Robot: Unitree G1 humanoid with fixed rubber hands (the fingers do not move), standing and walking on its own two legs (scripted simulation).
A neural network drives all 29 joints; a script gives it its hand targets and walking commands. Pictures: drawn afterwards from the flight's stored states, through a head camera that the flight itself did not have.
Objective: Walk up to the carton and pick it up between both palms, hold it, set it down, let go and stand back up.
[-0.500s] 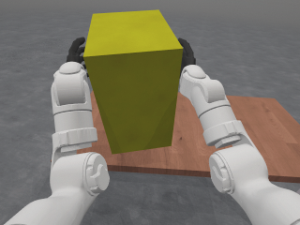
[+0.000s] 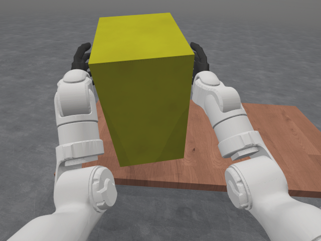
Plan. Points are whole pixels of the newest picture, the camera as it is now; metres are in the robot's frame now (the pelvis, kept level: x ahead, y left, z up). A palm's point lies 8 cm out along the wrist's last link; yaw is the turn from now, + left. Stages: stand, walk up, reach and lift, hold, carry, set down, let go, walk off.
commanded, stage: hold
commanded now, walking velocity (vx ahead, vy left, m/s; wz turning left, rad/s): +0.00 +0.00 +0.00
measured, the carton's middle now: (144, 92) +0.39 +0.01 +0.24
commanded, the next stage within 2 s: none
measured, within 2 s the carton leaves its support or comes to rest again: neither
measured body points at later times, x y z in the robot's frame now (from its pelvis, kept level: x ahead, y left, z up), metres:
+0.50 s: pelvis +0.00 +0.00 +0.00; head -0.09 +0.03 +0.44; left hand +0.38 +0.15 +0.29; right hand +0.37 -0.12 +0.29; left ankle +0.02 +0.12 -0.75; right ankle +0.00 -0.11 -0.75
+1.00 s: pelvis +0.00 +0.00 +0.00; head -0.09 +0.03 +0.44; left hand +0.38 +0.15 +0.29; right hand +0.37 -0.12 +0.30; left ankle +0.02 +0.12 -0.75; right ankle +0.00 -0.11 -0.75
